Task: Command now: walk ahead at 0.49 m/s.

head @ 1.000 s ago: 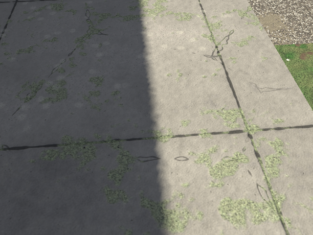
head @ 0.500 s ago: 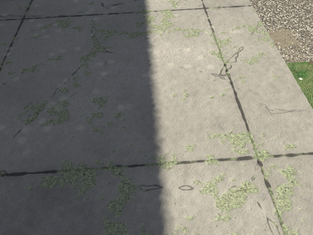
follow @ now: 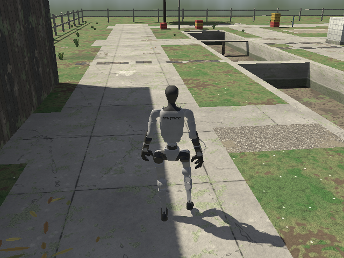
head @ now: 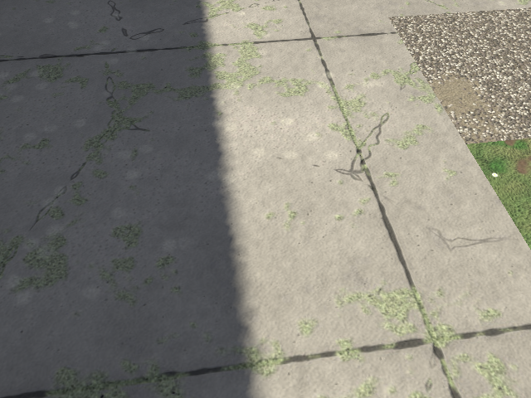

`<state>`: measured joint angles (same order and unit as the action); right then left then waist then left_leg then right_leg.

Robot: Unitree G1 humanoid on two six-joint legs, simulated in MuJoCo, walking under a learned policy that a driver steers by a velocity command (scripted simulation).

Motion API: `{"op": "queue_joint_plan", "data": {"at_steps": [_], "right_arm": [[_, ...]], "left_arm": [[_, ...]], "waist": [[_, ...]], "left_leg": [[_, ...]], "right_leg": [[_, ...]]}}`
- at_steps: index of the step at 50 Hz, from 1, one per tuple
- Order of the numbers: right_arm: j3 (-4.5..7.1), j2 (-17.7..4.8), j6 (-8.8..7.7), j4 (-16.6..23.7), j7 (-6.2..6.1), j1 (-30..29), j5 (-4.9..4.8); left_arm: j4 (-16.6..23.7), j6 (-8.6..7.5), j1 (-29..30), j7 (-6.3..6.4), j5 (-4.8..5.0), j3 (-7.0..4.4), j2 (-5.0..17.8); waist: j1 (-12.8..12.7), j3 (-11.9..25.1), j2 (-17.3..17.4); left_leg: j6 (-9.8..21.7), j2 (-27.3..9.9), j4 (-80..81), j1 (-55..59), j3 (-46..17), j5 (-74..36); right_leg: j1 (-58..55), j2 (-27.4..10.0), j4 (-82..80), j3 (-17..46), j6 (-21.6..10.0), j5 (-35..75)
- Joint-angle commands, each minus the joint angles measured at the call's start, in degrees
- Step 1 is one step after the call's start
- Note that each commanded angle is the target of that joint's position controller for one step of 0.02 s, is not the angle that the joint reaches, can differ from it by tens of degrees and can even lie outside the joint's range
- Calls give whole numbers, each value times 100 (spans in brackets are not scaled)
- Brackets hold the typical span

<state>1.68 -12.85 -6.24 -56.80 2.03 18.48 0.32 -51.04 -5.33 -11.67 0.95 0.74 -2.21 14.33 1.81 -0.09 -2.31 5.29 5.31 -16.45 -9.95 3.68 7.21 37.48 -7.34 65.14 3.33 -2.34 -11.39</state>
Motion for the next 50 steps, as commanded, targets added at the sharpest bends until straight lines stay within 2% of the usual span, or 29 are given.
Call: {"op": "queue_joint_plan", "data": {"at_steps": [1, 6, 9, 11, 13, 14, 15, 16, 17, 18, 19, 20, 21, 22, 24, 27, 31, 34, 36, 38, 39, 40, 41, 42, 43, 45, 46, 48, 50], "right_arm": [[118, -753, -96, 310, -116, -215, -7], [153, -945, -8, 179, -206, 348, -113], [168, -962, 64, 54, -211, 620, -147], [194, -994, 122, 13, -225, 661, -149], [228, -1082, 182, 30, -236, 526, -153], [213, -1061, 212, 67, -236, 394, -136], [140, -872, 224, 138, -232, 341, -70], [-32, -360, 143, 300, -201, 756, -5], [-115, -132, -11, 229, -165, 986, -99], [49, -805, -120, 304, -142, 553, -235], [87, -946, -160, 457, -143, 74, -291], [100, -877, -138, 491, -176, -155, -227], [145, -824, -66, 493, -207, -183, -149], [143, -687, 21, 468, -210, -74, -133], [137, -500, 138, 438, -224, 36, -121], [169, -503, 182, 629, -266, -421, -37], [89, -287, 172, 809, -225, -1184, -29], [86, -365, 193, 862, -188, -1458, -40], [113, -497, 167, 891, -156, -1498, -5], [191, -673, 108, 733, -144, -1053, 48], [283, -947, 82, 589, -178, -718, 97], [338, -1266, 89, 539, -211, -403, 166], [255, -958, 177, 446, -237, -139, 163], [141, -569, 231, 417, -202, -56, 61], [119, -606, 247, 465, -176, -396, 3], [108, -647, 276, 642, -205, -1212, 37], [115, -666, 309, 691, -235, -1485, 67], [135, -673, 386, 676, -278, -1596, 131], [132, -632, 418, 600, -317, -1528, 81]], "left_arm": [[246, 26, -187, 39, -69, -74, 253], [530, -43, 902, -58, -1, -28, 162], [706, -71, 1355, -165, 49, -8, 194], [806, -116, 1456, -242, 58, -20, 273], [767, -166, 1099, -281, 54, -86, 433], [604, -181, 511, -271, 42, -188, 602], [286, -194, -581, -232, 31, -350, 943], [125, -176, -1543, -200, -89, -507, 1600], [35, -142, -1760, -233, -65, -462, 1438], [105, -158, -1373, -241, -35, -318, 991], [242, -148, -829, -232, -32, -238, 753], [313, -142, -377, -258, -53, -177, 594], [336, -155, -161, -280, -79, -130, 436], [290, -158, -117, -304, -105, -109, 363], [143, -186, -312, -300, -99, -136, 447], [-2, -156, -476, -202, -150, -160, 614], [-129, -53, -653, -85, -118, -134, 688], [-303, 18, -804, -47, -79, -129, 707], [-374, 72, -720, -24, -47, -142, 699], [-391, 129, -519, 3, 7, -155, 692], [-402, 128, -708, 5, -37, -148, 658], [-419, 77, -1151, -15, -170, -70, 411], [-656, 73, -1779, -39, -143, 100, -100], [-652, 152, -1485, -49, -70, 43, 178], [-541, 248, -1140, -34, 2, -40, 462], [-473, 468, -682, 87, -14, -94, 451], [-478, 555, -684, 146, -40, -99, 391], [-581, 622, -792, 214, -68, -70, 206], [-697, 635, -900, 216, -77, -66, 131]], "waist": [[-264, -311, 456], [135, -333, 473], [282, -457, 518], [243, -473, 554], [-23, -288, 664], [-362, 44, 657], [-799, 746, 488], [-864, 1741, -632], [-793, 2252, -1514], [-781, 1574, -953], [-637, 984, -586], [-449, 581, -136], [-273, 366, -127], [-145, 275, -209], [-41, 156, -178], [-14, -60, -46], [-245, 30, -194], [-339, 71, -254], [-281, 104, -285], [6, 313, -175], [28, 594, 122], [-154, 1203, 692], [-172, 1867, 1529], [-1, 1896, 1432], [-70, 1501, 1066], [-263, 731, 640], [-387, 586, 803], [-434, 488, 1035], [-466, 595, 1001]], "left_leg": [[975, -1608, 1167, -549, -1217, -394], [705, -1552, 1050, 89, -922, -433], [677, -1762, 809, 639, -974, -337], [614, -1940, 563, 989, -1055, -409], [502, -1999, 115, 1124, -1065, -1122], [382, -1796, -582, 1054, -877, -2090], [205, -1437, -1911, 512, -578, -2393], [-184, -722, -4237, -1522, -121, -673], [-294, -143, -5542, -2931, -653, 2379], [-159, -533, -6090, -3482, -1090, 2207], [-79, -849, -6011, -3527, -934, 1673], [-109, -1089, -5654, -3276, -805, 1198], [-132, -1271, -5270, -2973, -811, 899], [-164, -1338, -5080, -2672, -794, 723], [-243, -1347, -4839, -2579, -706, 519], [-438, -1254, -3982, -2833, -600, 4], [-457, -923, -2276, -2093, -306, -1113], [-404, -813, -1754, -1887, -388, -1246], [-267, -791, -1524, -1834, -471, -889], [-93, -667, -894, -1205, -399, -1116], [23, -776, -693, -427, -480, -2685], [418, -1521, -1264, 1065, -1126, -4934], [1317, -2486, -1301, 2116, -2107, -5485], [1506, -2646, -930, 1849, -2588, -4682], [1304, -2496, -673, 1243, -2484, -3222], [913, -2161, -127, -79, -2107, -1109], [729, -1973, 90, -568, -1918, -340], [623, -1678, 291, -1143, -1544, 273], [567, -1568, 301, -1232, -1367, 803]], "right_leg": [[180, -238, -797, 7, 159, 878], [-18, 71, -2658, -250, 220, 1749], [25, 162, -3164, -265, 173, 1478], [-33, 215, -3415, -260, 31, 1059], [-664, 384, -3643, -392, -140, 654], [-1486, 579, -3773, -554, -267, 579], [-2979, 446, -3686, -374, -497, 700], [-5317, -1028, -3750, 1716, -1241, 485], [-6149, -1667, -4688, 3849, -1752, -230], [-5598, -1479, -4800, 3392, -1457, -436], [-4789, -1275, -4861, 2484, -1234, -54], [-3962, -1017, -5073, 1838, -1126, 459], [-3435, -781, -5273, 1391, -1022, 731], [-3099, -636, -5449, 1122, -984, 854], [-2849, -527, -5636, 758, -1064, 1362], [-2824, -461, -5512, 192, -1046, 3455], [-2711, -112, -5347, -429, -756, 3825], [-3095, -290, -5121, -305, -771, 3630], [-3400, -438, -4786, -136, -739, 3601], [-3558, -318, -4162, -88, -557, 3397], [-3443, 52, -3597, -202, -344, 3135], [-2530, 477, -2657, -366, -89, 1625], [-1584, 846, -1448, -393, 205, -1018], [-1288, 870, -663, -99, 377, -2814], [-1082, 677, -326, 96, 402, -2858], [-1116, 413, -670, 42, 486, -2315], [-1418, 336, -1122, 12, 511, -2018], [-2029, 468, -1824, -217, 521, -1623], [-2486, 535, -2541, -336, 445, -894]]}}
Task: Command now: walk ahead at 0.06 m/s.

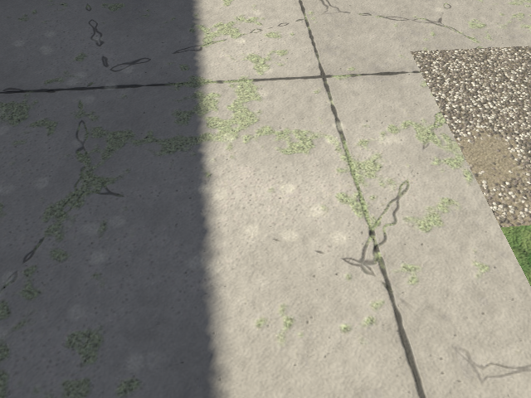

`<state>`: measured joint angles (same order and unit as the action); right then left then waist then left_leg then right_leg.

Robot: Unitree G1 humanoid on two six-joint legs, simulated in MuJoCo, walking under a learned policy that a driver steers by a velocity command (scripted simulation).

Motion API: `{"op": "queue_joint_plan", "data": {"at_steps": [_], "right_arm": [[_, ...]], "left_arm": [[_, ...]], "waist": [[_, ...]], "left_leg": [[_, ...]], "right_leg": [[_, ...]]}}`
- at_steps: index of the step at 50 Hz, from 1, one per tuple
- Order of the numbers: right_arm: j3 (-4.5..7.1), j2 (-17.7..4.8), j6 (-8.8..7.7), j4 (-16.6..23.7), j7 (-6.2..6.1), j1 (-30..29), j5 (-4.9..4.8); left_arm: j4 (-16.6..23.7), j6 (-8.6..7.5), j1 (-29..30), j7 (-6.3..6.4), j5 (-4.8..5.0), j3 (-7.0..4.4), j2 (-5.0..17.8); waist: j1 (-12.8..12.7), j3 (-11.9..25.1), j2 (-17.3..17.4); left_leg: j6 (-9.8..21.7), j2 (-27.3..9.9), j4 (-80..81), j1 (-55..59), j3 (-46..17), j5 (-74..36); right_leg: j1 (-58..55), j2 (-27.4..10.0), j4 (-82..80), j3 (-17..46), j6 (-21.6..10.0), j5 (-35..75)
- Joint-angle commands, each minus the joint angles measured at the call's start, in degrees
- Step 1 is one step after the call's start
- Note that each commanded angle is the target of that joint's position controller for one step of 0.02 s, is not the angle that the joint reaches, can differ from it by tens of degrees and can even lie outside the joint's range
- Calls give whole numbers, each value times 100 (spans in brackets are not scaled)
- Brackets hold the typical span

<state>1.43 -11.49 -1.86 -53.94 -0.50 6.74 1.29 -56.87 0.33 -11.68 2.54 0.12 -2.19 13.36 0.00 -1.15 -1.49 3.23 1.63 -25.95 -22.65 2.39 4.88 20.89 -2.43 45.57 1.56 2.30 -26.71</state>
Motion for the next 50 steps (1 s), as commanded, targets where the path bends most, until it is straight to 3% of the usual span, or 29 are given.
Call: {"op": "queue_joint_plan", "data": {"at_steps": [1, 3, 4, 5, 6, 8, 12, 24, 25, 26, 28, 29, 30, 31, 33, 35, 36, 37, 38, 39, 40, 42, 43, 44, 46, 50], "right_arm": [[156, -765, -1, 283, -79, -369, -78], [126, -655, 29, 147, -94, -172, -155], [121, -637, 38, 92, -91, -76, -143], [161, -671, 58, 84, -102, 80, -128], [161, -653, 66, 62, -134, 30, -99], [159, -565, 66, -14, -165, 122, -94], [166, -535, 74, -201, -150, 254, -89], [166, -544, 146, -539, -152, 348, -151], [152, -484, 159, -622, -154, 448, -153], [167, -501, 175, -661, -159, 470, -184], [198, -554, 126, -598, -149, 278, -217], [183, -481, 35, -488, -120, 41, -242], [167, -414, -70, -399, -73, -112, -272], [162, -391, -170, -338, -25, -225, -279], [180, -407, -313, -303, 60, -191, -323], [240, -413, -367, -570, 103, 483, -359], [338, -546, -347, -829, 97, 1090, -317], [471, -891, -338, -1012, 77, 1886, -277], [610, -1533, -349, -1087, 100, 2610, -292], [419, -1100, -426, -1073, 137, 2444, -181], [311, -828, -487, -924, 137, 1931, -172], [203, -641, -518, -703, 194, 1325, -167], [145, -516, -503, -684, 198, 1271, -152], [117, -468, -467, -711, 184, 1377, -135], [108, -563, -426, -776, 113, 1665, -125], [134, -806, -368, -710, -19, 1778, -98]], "left_arm": [[-177, 74, -960, 36, -35, -68, 202], [-193, 96, -889, -8, -151, -76, 254], [-128, 96, -807, -10, -198, -76, 370], [-135, 84, -690, 2, -139, -137, 682], [-180, 26, -615, -10, -93, -132, 594], [-189, -113, -372, -11, -105, -93, 427], [-274, -255, -545, -25, -48, -79, 337], [-411, -201, -885, -40, -27, -21, 211], [-483, -187, -1019, -40, -20, -18, 174], [-505, -166, -1063, -35, 15, -53, 262], [-425, -173, -1107, -18, 80, -143, 522], [-421, -230, -1272, -18, 119, -193, 666], [-411, -304, -1261, -16, 143, -254, 830], [-402, -383, -1248, -20, 133, -267, 805], [-360, -482, -1141, -65, 116, -249, 652], [-243, -460, -725, -124, 182, -245, 639], [-171, -457, -587, -141, 168, -247, 659], [-36, -484, -324, -151, 143, -206, 542], [169, -570, -378, -128, 122, -111, 117], [247, -655, -203, -139, 177, -142, 222], [273, -709, -173, -189, 283, -164, 302], [228, -735, -130, -201, 236, -217, 371], [226, -705, -86, -196, 180, -280, 469], [214, -664, -114, -215, 167, -296, 428], [274, -580, 67, -242, 135, -286, 282], [677, -541, 1089, -269, 110, -191, 123]], "waist": [[-337, 694, 892], [-323, 470, 752], [-243, 203, 584], [7, -88, 96], [-6, -231, -211], [123, -211, -485], [65, -106, -152], [-21, 103, 156], [-34, 213, 114], [-37, 81, -10], [-136, -429, -352], [-246, -674, -601], [-264, -922, -831], [-267, -1056, -825], [-140, -992, -739], [278, -722, -594], [502, -443, -477], [838, -179, 297], [960, 249, 1976], [779, 244, 1519], [510, -119, 1017], [231, -301, 442], [161, -297, 452], [134, -256, 570], [139, -278, 541], [284, -509, 482]], "left_leg": [[692, -1141, 1232, -60, -1159, 1460], [319, -958, 1235, -292, -1062, 2497], [96, -836, 1115, -364, -993, 2725], [-67, -519, 985, -132, -666, 2470], [-163, -357, 676, 481, -428, 1978], [-108, -352, 300, 1079, -368, 1215], [-9, -361, 174, 1095, -346, 657], [-33, -394, -108, 1309, -338, -541], [-32, -306, -150, 1350, -238, 37], [-26, -148, -309, 1204, -81, 1020], [-13, 51, -787, 332, 122, 2403], [-6, 70, -1212, -223, 213, 2238], [63, -68, -1610, -670, 152, 1879], [138, -269, -1847, -967, -7, 1813], [254, -435, -1690, -1061, -81, 2069], [272, -179, -532, 545, 261, 1433], [223, 31, -450, 1638, 309, 983], [453, -617, 109, 2483, -765, 1207], [1267, -1971, 1225, 3444, -3369, 1660], [1491, -2419, 1561, 3324, -4362, 1773], [1322, -2366, 1440, 3058, -3769, 1673], [946, -1886, 1538, 2549, -2456, 1044], [777, -1637, 1608, 2359, -1935, 534], [705, -1487, 1648, 2264, -1593, 112], [739, -1400, 1734, 2248, -1244, -563], [763, -1356, 1978, 2023, -882, -741]], "right_leg": [[-1098, 94, -1029, -248, -79, 1116], [-1359, 89, -1636, -272, -271, 1442], [-1200, -166, -1989, -13, -417, 1248], [-517, -231, -2143, 80, -581, 279], [199, -206, -2446, 169, -611, -434], [500, -221, -2745, 209, -435, -315], [77, -140, -2556, 108, -342, 434], [-492, -14, -2235, -86, -371, 1765], [-558, 13, -2318, -110, -408, 1200], [-478, 3, -2417, -34, -528, 324], [-431, -424, -2843, 634, -939, -1315], [-646, -896, -3221, 1294, -1201, -1744], [-821, -1407, -3464, 1929, -1465, -1736], [-948, -1672, -3488, 2196, -1599, -1333], [-1281, -1659, -3239, 1938, -1513, -239], [-636, -1137, -2824, 1082, -1145, 301], [-119, -798, -2346, 698, -977, 1009], [505, -301, -818, 30, -669, 1819], [1760, 478, 1271, -578, -280, 680], [2344, 389, 2499, 222, -380, -381], [2719, 63, 2973, 423, -576, -20], [2610, -385, 2556, 282, -742, 1036], [2341, -505, 2218, 203, -742, 1329], [2134, -524, 1979, 109, -698, 1485], [2168, -510, 1573, -68, -542, 1697], [2226, -409, 40, -200, -331, 2468]]}}
Over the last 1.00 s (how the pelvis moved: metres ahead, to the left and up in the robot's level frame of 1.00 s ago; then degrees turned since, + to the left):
0.43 -0.05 -0.01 0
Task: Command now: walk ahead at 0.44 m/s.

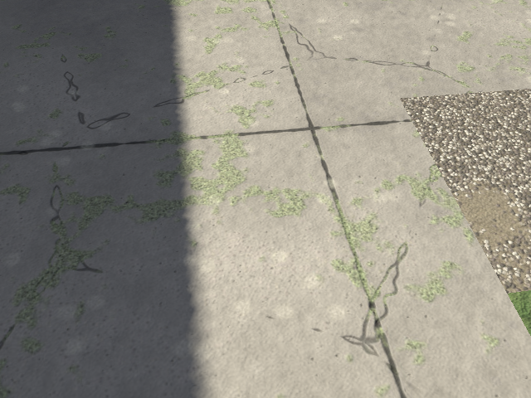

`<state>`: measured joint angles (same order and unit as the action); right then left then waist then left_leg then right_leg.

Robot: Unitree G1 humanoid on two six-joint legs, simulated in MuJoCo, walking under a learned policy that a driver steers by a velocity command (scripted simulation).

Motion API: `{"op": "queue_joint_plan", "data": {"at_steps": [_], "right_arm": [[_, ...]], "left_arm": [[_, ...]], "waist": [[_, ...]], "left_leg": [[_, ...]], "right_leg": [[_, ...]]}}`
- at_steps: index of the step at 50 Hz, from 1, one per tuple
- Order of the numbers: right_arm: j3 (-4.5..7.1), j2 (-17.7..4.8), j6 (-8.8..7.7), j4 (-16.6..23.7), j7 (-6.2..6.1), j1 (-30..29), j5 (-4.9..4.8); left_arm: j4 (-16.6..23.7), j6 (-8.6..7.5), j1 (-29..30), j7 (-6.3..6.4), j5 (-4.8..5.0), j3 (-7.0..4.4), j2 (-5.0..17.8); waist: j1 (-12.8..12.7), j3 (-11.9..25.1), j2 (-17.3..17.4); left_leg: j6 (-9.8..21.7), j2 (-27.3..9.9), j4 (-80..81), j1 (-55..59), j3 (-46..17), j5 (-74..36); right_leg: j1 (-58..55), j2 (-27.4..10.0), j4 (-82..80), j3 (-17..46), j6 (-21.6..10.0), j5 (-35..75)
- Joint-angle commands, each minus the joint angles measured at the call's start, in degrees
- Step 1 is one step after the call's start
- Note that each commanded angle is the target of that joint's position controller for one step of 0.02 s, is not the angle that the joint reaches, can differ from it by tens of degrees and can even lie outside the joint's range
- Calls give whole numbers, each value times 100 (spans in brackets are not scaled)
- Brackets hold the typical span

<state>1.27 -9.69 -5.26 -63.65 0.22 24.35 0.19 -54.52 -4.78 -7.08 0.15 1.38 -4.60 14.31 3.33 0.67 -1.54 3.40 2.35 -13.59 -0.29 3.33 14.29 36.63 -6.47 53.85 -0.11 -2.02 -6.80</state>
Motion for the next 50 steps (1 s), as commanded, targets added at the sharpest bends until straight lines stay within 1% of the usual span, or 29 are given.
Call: {"op": "queue_joint_plan", "data": {"at_steps": [1, 5, 8, 10, 11, 12, 13, 14, 15, 16, 17, 18, 19, 21, 23, 26, 29, 33, 35, 38, 39, 40, 41, 42, 43, 45, 46, 48, 50], "right_arm": [[161, -1017, -24, 276, -106, 57, 6], [204, -1021, -3, 187, -117, 396, -75], [267, -1088, 49, 170, -128, 385, -105], [327, -1247, 90, 233, -129, 216, -88], [330, -1253, 134, 266, -128, 106, -67], [286, -1167, 154, 350, -119, 6, -34], [119, -571, 92, 474, -55, 553, 10], [21, -296, -83, 400, 1, 666, -114], [173, -829, -216, 577, 21, 58, -273], [210, -1020, -270, 759, -3, -468, -343], [242, -1009, -255, 791, -61, -684, -282], [302, -962, -173, 766, -111, -612, -188], [300, -817, -77, 735, -124, -430, -161], [302, -652, 47, 743, -146, -378, -156], [342, -766, 93, 935, -163, -845, -109], [366, -802, 69, 1165, -129, -1531, -44], [323, -706, 20, 1347, -62, -2188, -55], [263, -697, -50, 1592, 47, -2924, -109], [244, -744, -118, 1710, 118, -3125, -135], [340, -1055, -213, 1658, 148, -2624, -157], [456, -1268, -237, 1468, 119, -1923, -145], [586, -1630, -265, 1228, 71, -808, -59], [727, -2189, -217, 1121, 18, -26, 57], [619, -1907, -189, 1127, 39, 0, 45], [478, -1406, -180, 1207, 22, -431, 3], [357, -1010, -165, 1296, 27, -1190, 5], [314, -862, -180, 1284, 39, -1396, 42], [331, -846, -189, 1204, 34, -1474, 68], [385, -997, -213, 1137, -13, -1406, 70]], "left_arm": [[509, -35, 840, -54, -5, 73, 22], [728, -61, 1468, -175, 38, 132, 91], [876, -115, 1623, -279, 49, 127, 213], [799, -136, 1101, -290, 36, 8, 484], [573, -130, 289, -264, 34, -118, 697], [260, -105, -806, -215, 35, -254, 970], [80, -86, -1748, -166, -127, -382, 1545], [6, -66, -1857, -184, -119, -278, 1329], [59, -101, -1321, -207, -56, -151, 953], [197, -126, -747, -203, -54, -64, 678], [250, -169, -296, -236, -105, 7, 492], [253, -218, -75, -261, -165, 57, 326], [204, -227, -38, -284, -195, 83, 250], [82, -227, -242, -251, -180, 80, 332], [11, -231, -478, -153, -190, 45, 564], [-71, -188, -866, -31, -170, 37, 654], [-134, -157, -1216, 17, -110, 44, 677], [-275, -70, -1698, 41, -42, 16, 729], [-301, -9, -1787, 69, -18, -19, 772], [-241, 64, -1612, 97, -9, -92, 898], [-183, 80, -1499, 90, -20, -69, 835], [-34, 76, -1380, 71, -78, 19, 603], [140, 0, -1849, 63, -88, 152, 20], [157, -113, -2009, 40, 35, 178, 54], [205, -141, -1616, 44, 165, 25, 606], [322, -87, -1084, 91, 103, -28, 591], [315, -6, -1103, 101, 69, -80, 513], [356, 157, -1235, 66, 82, -71, 230], [504, 253, -1049, 66, 58, -91, 205]], "waist": [[-1, -732, 539], [123, -939, 558], [-10, -906, 594], [-382, -423, 804], [-820, 67, 868], [-1299, 703, 814], [-1165, 1766, -414], [-1043, 2459, -1234], [-1013, 1586, -911], [-855, 858, -554], [-614, 398, -42], [-373, 248, -81], [-220, 184, -193], [-125, -3, -235], [-158, -234, -155], [-326, -357, -81], [-535, -431, -94], [-765, -600, -77], [-763, -628, -133], [-374, -329, -392], [-7, 87, -377], [449, 958, -194], [358, 1923, 1076], [298, 2458, 1956], [264, 1623, 1391], [-6, 569, 641], [-189, 287, 726], [-374, 84, 828], [-426, -84, 655]], "left_leg": [[726, -1393, 803, -286, -879, -1613], [721, -1529, 836, -47, -675, -1543], [625, -1741, 493, 493, -578, -2156], [504, -1757, -241, 680, -462, -4011], [390, -1589, -1186, 546, -294, -4909], [195, -1325, -2555, -309, -154, -4587], [-133, -552, -4922, -2469, -27, -2079], [-207, 157, -6343, -3499, -786, 1640], [-44, -231, -6834, -4108, -1134, 1487], [59, -549, -6741, -4202, -909, 1005], [73, -836, -6347, -3903, -788, 502], [96, -1049, -5956, -3492, -814, 218], [102, -1136, -5756, -3168, -833, 108], [53, -1194, -5390, -3107, -744, 30], [-79, -1254, -4852, -3579, -716, -451], [-218, -1225, -3805, -4127, -676, -1404], [-254, -1014, -2774, -3943, -483, -2101], [-321, -779, -1917, -3933, -443, -1999], [-296, -702, -1608, -3802, -491, -1735], [-162, -484, -1333, -2765, -410, -1156], [-25, -353, -1217, -1787, -291, -1036], [285, -887, -1546, -46, -753, -1116], [944, -2347, -1369, 2251, -2888, -473], [1301, -2835, -536, 2552, -4604, 115], [1008, -2610, -473, 1900, -3810, 397], [646, -2190, -132, 176, -2304, -108], [554, -1966, 91, -393, -1775, -362], [577, -1848, 400, -921, -1155, -689], [656, -1855, 566, -1006, -726, -1110]], "right_leg": [[513, 58, -1138, -89, 110, 694], [304, 202, -1898, -187, 13, 1002], [158, 270, -2250, -170, -211, 695], [-817, 580, -2281, -372, -397, 357], [-1860, 798, -2271, -512, -540, 274], [-3480, 594, -2166, -231, -749, 272], [-5838, -979, -2306, 2144, -1524, -556], [-6345, -1746, -3636, 4517, -1952, -1477], [-5638, -1479, -3847, 3990, -1581, -1726], [-4661, -1291, -3927, 3031, -1346, -1322], [-3635, -1072, -4112, 2286, -1217, -658], [-2994, -843, -4249, 1778, -1093, -297], [-2603, -697, -4396, 1496, -1065, -233], [-2218, -592, -4651, 1149, -1147, -111], [-2215, -606, -4842, 1001, -1215, 12], [-2588, -561, -4885, 795, -1127, 309], [-2730, -404, -4872, 519, -976, 476], [-3299, -519, -4582, 660, -976, 448], [-3533, -651, -4297, 790, -951, 495], [-3619, -749, -3683, 1009, -795, 1249], [-3495, -492, -2937, 852, -657, 2019], [-2671, -130, -1472, 601, -456, 1683], [-498, 758, 744, 47, -9, -382], [377, 912, 1874, 677, 4, -2686], [841, 549, 2343, 852, -54, -2395], [594, 43, 2000, 595, -111, -1428], [307, -122, 1714, 631, -130, -1149], [-17, -236, 1511, 570, -131, -894], [202, -262, 1276, 582, -87, -550]]}}
Over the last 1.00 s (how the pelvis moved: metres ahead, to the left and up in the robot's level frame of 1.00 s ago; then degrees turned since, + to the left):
0.20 0.01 0.01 1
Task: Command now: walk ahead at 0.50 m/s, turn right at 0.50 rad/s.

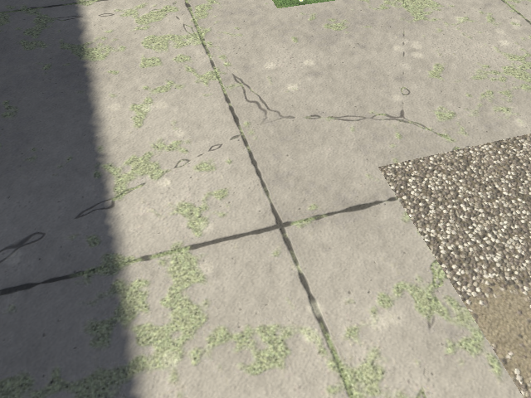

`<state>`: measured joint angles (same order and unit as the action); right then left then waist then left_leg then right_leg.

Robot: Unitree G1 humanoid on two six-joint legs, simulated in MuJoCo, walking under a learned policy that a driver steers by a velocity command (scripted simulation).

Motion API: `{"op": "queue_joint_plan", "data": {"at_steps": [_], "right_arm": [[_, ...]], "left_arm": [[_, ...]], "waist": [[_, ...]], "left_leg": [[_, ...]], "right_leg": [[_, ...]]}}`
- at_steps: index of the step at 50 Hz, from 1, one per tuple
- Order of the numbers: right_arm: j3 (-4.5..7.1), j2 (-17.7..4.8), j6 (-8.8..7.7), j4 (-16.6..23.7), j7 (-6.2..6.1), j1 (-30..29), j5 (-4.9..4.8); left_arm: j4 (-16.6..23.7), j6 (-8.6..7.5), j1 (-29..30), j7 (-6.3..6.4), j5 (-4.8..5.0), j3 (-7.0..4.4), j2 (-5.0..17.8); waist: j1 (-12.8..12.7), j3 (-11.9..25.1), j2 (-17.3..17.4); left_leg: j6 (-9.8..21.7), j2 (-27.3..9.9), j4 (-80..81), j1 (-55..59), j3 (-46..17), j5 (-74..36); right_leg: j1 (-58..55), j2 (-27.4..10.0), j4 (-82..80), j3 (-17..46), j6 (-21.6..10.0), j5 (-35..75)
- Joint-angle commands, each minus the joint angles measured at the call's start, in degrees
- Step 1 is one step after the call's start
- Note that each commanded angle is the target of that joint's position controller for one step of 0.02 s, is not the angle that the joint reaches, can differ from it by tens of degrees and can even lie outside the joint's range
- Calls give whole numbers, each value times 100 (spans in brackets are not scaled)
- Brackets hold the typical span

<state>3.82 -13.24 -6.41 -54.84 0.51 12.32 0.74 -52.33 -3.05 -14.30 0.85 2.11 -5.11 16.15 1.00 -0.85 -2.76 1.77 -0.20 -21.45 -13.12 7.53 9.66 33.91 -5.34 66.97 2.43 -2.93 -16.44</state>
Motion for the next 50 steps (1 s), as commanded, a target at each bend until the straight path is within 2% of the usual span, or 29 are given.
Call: {"op": "queue_joint_plan", "data": {"at_steps": [1, 7, 12, 14, 15, 16, 17, 18, 19, 20, 21, 22, 23, 25, 27, 29, 32, 36, 39, 40, 41, 42, 43, 44, 45, 46, 47, 48, 50], "right_arm": [[151, -699, -99, 233, -71, -158, 22], [220, -959, -12, 193, -201, 153, -22], [301, -1164, 165, 119, -205, 524, -153], [350, -1341, 239, 182, -215, 411, -200], [369, -1419, 290, 214, -222, 342, -218], [354, -1422, 332, 256, -225, 230, -241], [291, -1267, 305, 368, -236, 282, -132], [4, -299, 126, 707, -144, 786, 86], [36, -699, -160, 857, -59, 185, -202], [101, -937, -286, 1005, -21, -398, -408], [81, -898, -335, 971, -49, -431, -322], [128, -942, -309, 875, -93, -367, -161], [182, -1013, -224, 848, -95, -224, -116], [196, -902, -64, 915, -91, -195, -64], [155, -752, 12, 1064, -115, -525, 13], [108, -653, 18, 1217, -108, -987, 26], [39, -541, -19, 1401, -31, -1558, -38], [64, -731, -88, 1637, 60, -1920, -117], [129, -919, -188, 1638, 107, -1659, -131], [186, -1006, -220, 1523, 90, -1203, -114], [274, -1214, -254, 1399, 59, -499, -27], [360, -1584, -230, 1314, 7, 523, 28], [428, -1850, -150, 1098, 58, 819, 48], [284, -1201, -109, 1258, 66, 587, -85], [195, -873, -55, 1327, 29, 323, -104], [152, -829, -10, 1355, 23, 37, -43], [125, -739, 14, 1310, 17, -121, -11], [104, -706, 3, 1283, 4, -183, 29], [131, -733, -47, 1196, 8, -158, -22]], "left_arm": [[364, 101, -179, -8, -40, -50, 42], [782, 54, 917, -216, -101, 23, -29], [1208, 74, 1587, -398, -79, 57, 38], [1282, 90, 1359, -431, -77, -34, 234], [1209, 97, 880, -428, -60, -131, 408], [985, 95, -17, -394, -40, -300, 689], [740, 139, -975, -268, -44, -532, 1229], [761, 94, -800, -231, -8, -591, 1871], [926, 22, -1124, -253, -109, -448, 1469], [864, -57, -944, -265, -162, -341, 1087], [936, -101, -559, -256, -121, -270, 857], [1057, -107, -57, -250, -116, -197, 635], [1169, -116, 218, -228, -170, -140, 504], [1201, -139, 236, -175, -162, -140, 578], [1164, -160, 34, -93, -132, -185, 771], [1127, -147, -155, -27, -109, -205, 839], [1071, -106, -403, 1, -88, -205, 823], [949, -56, -744, 8, -48, -196, 774], [983, 21, -713, 60, -77, -208, 804], [1038, 40, -602, 61, -81, -182, 744], [1138, 29, -481, 39, -109, -100, 530], [1301, 12, -494, 33, -233, 17, 253], [1432, -50, -1427, 16, -3, 86, 29], [1238, -37, -1280, 37, 68, -17, 688], [1333, -1, -619, 25, 16, -89, 950], [1398, 26, -323, 31, -43, -91, 867], [1477, 31, -141, 12, -103, -104, 777], [1501, 57, -206, -26, -67, -103, 657], [1566, 122, -219, -54, -18, -58, 421]], "waist": [[-185, 8, 684], [105, -295, 524], [250, -496, 561], [1, -208, 762], [-296, 95, 840], [-801, 550, 748], [-1156, 1087, 192], [-352, 1499, -1312], [-758, 2214, -735], [-831, 1406, -398], [-587, 1008, 14], [-311, 703, 226], [-94, 596, 157], [49, 467, 190], [5, 293, 213], [-146, 157, 112], [-396, 41, -119], [-532, 16, -234], [-343, 101, -449], [-89, 280, -503], [259, 827, -405], [615, 1729, 323], [100, 2281, 2509], [253, 1713, 1629], [399, 980, 1027], [270, 563, 595], [158, 256, 590], [18, 182, 748], [-41, 126, 863]], "left_leg": [[842, -1613, 1389, 329, -972, -829], [696, -1521, 1494, 718, 16, -1105], [563, -1783, 1029, 1676, 373, -1781], [447, -1797, 310, 1848, 551, -3652], [377, -1740, -448, 1828, 642, -4564], [212, -1527, -1637, 1475, 792, -4764], [-94, -1292, -3423, 64, 810, -3187], [-427, -111, -5425, -2536, 206, 2206], [-318, 91, -6078, -3243, -1118, 2480], [-140, -184, -6015, -3786, -1171, 1915], [-36, -452, -5531, -3559, -1196, 1391], [-62, -650, -5014, -3048, -1207, 1093], [-95, -777, -4690, -2575, -1257, 916], [-241, -769, -4157, -2251, -1178, 769], [-409, -664, -3481, -2319, -1070, 274], [-484, -501, -2557, -2300, -1031, -536], [-449, -194, -1346, -1890, -952, -1510], [-332, -50, -729, -1761, -1107, -1430], [-155, 31, -499, -1366, -1098, -686], [-27, 95, -285, -737, -980, -680], [229, -263, -399, 474, -1221, -756], [570, -1324, -545, 2103, -2304, -561], [1472, -2474, 122, 3634, -5119, 751], [1277, -2387, 349, 3282, -5124, 1887], [998, -2133, 417, 2511, -4084, 1730], [877, -1892, 542, 1720, -3387, 1002], [855, -1689, 679, 1167, -2902, 460], [802, -1540, 826, 815, -2474, 154], [876, -1465, 1083, 592, -1941, -242]], "right_leg": [[639, -372, -245, 369, 39, 640], [662, -228, -2098, -100, 79, 1924], [714, -48, -2847, -514, -146, 1252], [35, 310, -2911, -855, -355, 658], [-636, 573, -2958, -1023, -491, 433], [-1895, 876, -3372, -1106, -693, 759], [-3694, 415, -3555, -83, -1007, 764], [-5476, -1031, -4088, 3160, -2030, 116], [-5825, -1446, -5075, 4597, -2262, -536], [-5421, -1298, -5131, 3774, -1916, 14], [-4587, -1051, -5050, 3010, -1686, 523], [-3666, -810, -5080, 2385, -1516, 1080], [-3052, -657, -5198, 2045, -1451, 1486], [-2490, -528, -5386, 1782, -1459, 1880], [-2204, -402, -5486, 1480, -1449, 2183], [-2076, -191, -5478, 1239, -1288, 2078], [-1908, 24, -5393, 1099, -1023, 1547], [-2423, -193, -4945, 1611, -919, 1222], [-2823, -327, -4402, 2057, -822, 1504], [-2780, -166, -4046, 2036, -717, 1889], [-2423, 145, -3135, 1796, -524, 2091], [-1508, 595, -1430, 1204, -265, 895], [538, 1146, 235, 791, 46, -1876], [1158, 646, 899, 965, 106, -1607], [1284, 457, 971, 769, 138, -1042], [1042, 250, 829, 602, 167, -635], [909, 92, 537, 592, 167, -386], [635, -57, 366, 567, 148, -249], [564, -162, 95, 417, 174, -164]]}}
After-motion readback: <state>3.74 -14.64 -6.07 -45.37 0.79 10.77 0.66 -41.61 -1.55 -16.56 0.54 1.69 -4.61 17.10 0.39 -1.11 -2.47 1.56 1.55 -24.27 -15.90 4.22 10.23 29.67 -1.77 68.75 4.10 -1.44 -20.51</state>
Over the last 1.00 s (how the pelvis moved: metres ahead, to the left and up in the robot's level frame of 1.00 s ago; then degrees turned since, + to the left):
0.57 -0.01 0.00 -11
